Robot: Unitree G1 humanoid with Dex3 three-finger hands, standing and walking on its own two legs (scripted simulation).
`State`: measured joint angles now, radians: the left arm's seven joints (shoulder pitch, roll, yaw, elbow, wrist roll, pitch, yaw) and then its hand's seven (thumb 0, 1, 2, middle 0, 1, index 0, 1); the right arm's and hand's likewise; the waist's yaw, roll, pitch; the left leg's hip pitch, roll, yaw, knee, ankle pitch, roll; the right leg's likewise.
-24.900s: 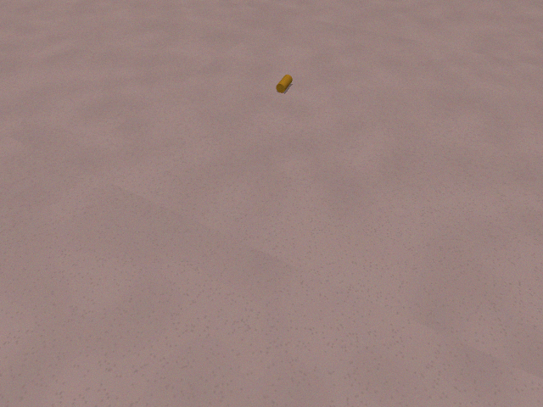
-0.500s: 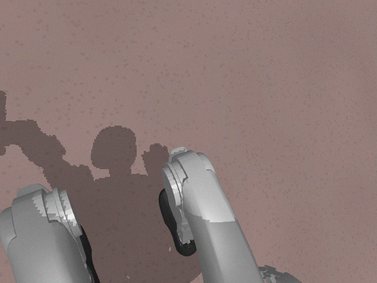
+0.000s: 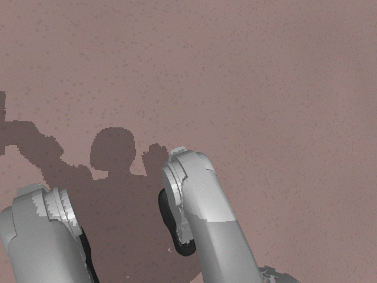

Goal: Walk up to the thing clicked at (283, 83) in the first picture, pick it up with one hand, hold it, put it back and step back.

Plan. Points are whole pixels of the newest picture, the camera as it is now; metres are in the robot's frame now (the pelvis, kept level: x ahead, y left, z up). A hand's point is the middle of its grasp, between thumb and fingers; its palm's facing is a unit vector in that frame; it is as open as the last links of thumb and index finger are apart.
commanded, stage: approach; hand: left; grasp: from above
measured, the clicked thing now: out of the picture +0.48 +0.32 -0.31
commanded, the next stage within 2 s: rest palm in 1.04 s
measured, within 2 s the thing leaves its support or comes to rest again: neither
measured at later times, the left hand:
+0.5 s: hand out of the picture +0.48 +0.30 -0.19, palm faces +0.06 -0.48 -0.87, open 13.9 cm
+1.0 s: hand out of the picture +0.45 +0.31 -0.19, palm faces +0.01 -0.48 -0.88, open 13.8 cm
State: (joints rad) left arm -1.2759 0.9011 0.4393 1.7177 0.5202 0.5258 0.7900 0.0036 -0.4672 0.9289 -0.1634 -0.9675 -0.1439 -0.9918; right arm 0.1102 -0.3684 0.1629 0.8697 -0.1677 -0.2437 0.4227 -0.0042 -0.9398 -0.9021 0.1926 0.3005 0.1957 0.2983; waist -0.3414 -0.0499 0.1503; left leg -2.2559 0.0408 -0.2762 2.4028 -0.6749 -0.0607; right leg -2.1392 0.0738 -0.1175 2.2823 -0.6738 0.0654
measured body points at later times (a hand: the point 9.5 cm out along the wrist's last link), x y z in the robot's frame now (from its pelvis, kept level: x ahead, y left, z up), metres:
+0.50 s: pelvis +0.00 +0.00 +0.00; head +0.29 +0.08 +0.34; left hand +0.48 +0.32 -0.14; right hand -0.02 -0.28 -0.06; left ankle +0.08 +0.15 -0.31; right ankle +0.11 -0.12 -0.31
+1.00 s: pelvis +0.00 +0.00 +0.00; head +0.28 +0.08 +0.34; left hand +0.45 +0.33 -0.14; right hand -0.01 -0.27 -0.07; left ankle +0.08 +0.15 -0.31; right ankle +0.11 -0.12 -0.31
